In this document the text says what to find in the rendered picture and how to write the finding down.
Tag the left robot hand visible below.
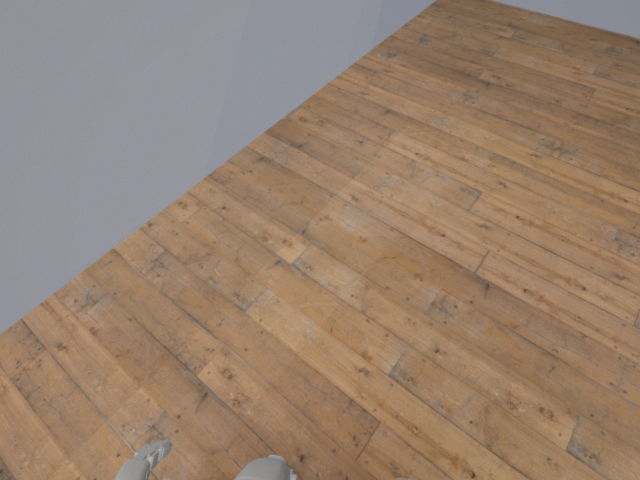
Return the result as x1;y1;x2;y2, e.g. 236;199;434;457
114;440;172;480

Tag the left robot thigh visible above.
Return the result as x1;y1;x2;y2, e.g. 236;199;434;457
234;458;297;480

